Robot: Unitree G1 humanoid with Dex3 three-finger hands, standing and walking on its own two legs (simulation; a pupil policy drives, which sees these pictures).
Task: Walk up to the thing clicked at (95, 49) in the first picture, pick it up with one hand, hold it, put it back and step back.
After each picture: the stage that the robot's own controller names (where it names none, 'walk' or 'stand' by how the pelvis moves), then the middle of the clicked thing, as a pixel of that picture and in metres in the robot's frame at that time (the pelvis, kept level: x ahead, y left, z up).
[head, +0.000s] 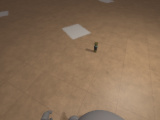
stand; (95, 47) +1.50 -0.15 -0.66
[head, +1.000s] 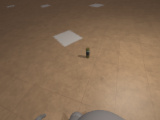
walk; (87, 53) +1.37 +0.13 -0.63
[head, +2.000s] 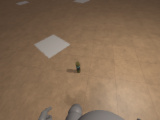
walk; (78, 67) +0.88 +0.23 -0.65
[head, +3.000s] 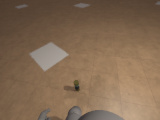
walk; (76, 86) +0.56 +0.21 -0.65
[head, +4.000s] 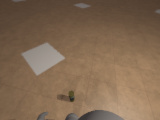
stand; (71, 96) +0.40 +0.20 -0.64
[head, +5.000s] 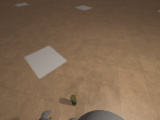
stand; (73, 100) +0.37 +0.18 -0.66
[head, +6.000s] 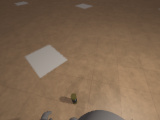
stand; (74, 99) +0.38 +0.19 -0.66
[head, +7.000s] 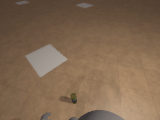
stand; (74, 98) +0.38 +0.19 -0.66
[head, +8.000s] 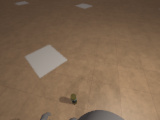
stand; (74, 99) +0.37 +0.19 -0.66
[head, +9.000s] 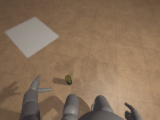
go down; (68, 80) +0.41 +0.19 -0.53
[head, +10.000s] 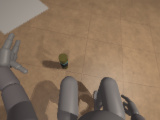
go down; (64, 62) +0.47 +0.21 -0.27
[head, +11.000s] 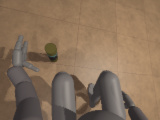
close in; (52, 54) +0.46 +0.23 -0.21
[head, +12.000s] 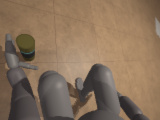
close; (27, 50) +0.45 +0.27 -0.16
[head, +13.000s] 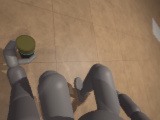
lift; (26, 51) +0.44 +0.27 -0.16
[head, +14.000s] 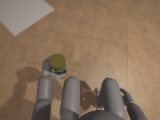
lift; (59, 68) +0.34 +0.21 -0.03
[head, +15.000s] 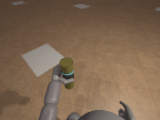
hold; (68, 75) +0.31 +0.15 +0.07
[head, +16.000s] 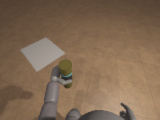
hold; (66, 76) +0.32 +0.16 +0.03
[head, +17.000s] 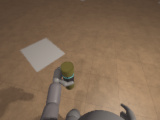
crouch; (68, 77) +0.31 +0.15 +0.03
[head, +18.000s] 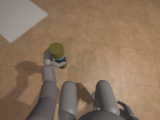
crouch; (59, 58) +0.43 +0.18 -0.05
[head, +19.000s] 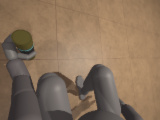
lower; (26, 48) +0.46 +0.26 -0.18
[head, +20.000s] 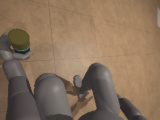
lower; (22, 48) +0.46 +0.27 -0.17
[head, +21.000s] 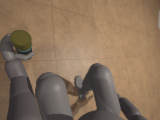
lower; (24, 48) +0.45 +0.27 -0.17
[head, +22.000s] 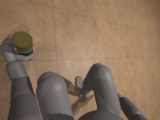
lower; (25, 49) +0.45 +0.27 -0.17
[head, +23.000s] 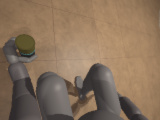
loosen; (27, 51) +0.44 +0.26 -0.17
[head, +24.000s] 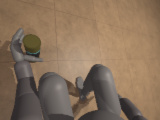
withdraw; (33, 51) +0.45 +0.24 -0.17
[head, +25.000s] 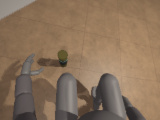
walk; (63, 60) +0.45 +0.20 -0.23
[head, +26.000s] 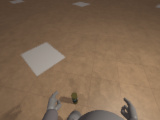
stand; (74, 98) +0.38 +0.15 -0.58
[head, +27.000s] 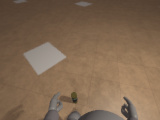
stand; (74, 98) +0.38 +0.17 -0.60
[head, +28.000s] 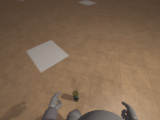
stand; (75, 96) +0.39 +0.16 -0.61
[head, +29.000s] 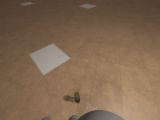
walk; (77, 98) +0.40 +0.16 -0.66
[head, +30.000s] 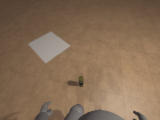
walk; (81, 81) +0.52 +0.13 -0.64
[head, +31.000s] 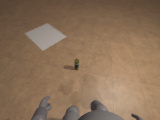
walk; (76, 64) +0.80 +0.15 -0.63
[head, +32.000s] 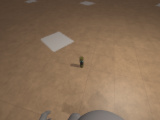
stand; (81, 62) +1.04 +0.17 -0.64
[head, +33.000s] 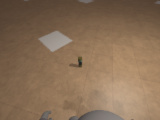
stand; (80, 62) +1.02 +0.18 -0.66
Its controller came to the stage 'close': yes
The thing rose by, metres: 0.69
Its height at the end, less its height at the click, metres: +0.00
